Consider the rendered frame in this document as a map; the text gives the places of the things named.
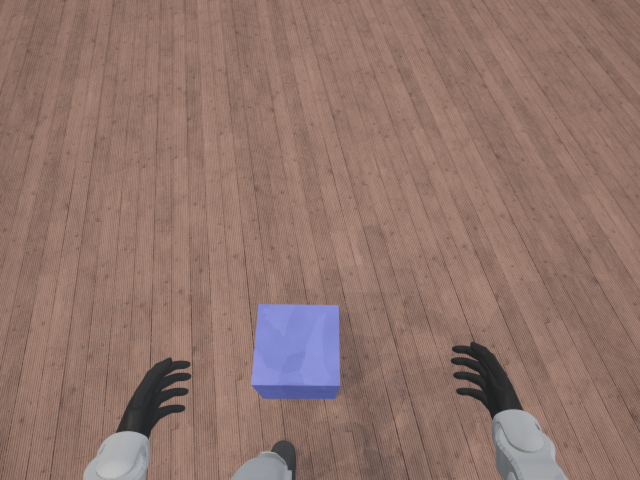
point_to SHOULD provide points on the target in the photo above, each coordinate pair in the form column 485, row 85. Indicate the carton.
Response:
column 297, row 353

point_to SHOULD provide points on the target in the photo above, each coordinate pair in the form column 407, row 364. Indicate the left robot shin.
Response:
column 272, row 455

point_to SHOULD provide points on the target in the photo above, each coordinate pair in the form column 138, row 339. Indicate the left robot thigh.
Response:
column 263, row 468

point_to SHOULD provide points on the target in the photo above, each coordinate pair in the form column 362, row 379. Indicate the robot right forearm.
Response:
column 523, row 451

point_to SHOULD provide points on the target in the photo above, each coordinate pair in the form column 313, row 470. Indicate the robot right hand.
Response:
column 498, row 393

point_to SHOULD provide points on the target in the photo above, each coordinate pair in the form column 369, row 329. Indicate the robot left forearm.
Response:
column 122, row 456

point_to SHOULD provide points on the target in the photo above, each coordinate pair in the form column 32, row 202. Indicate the robot left hand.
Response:
column 143, row 412

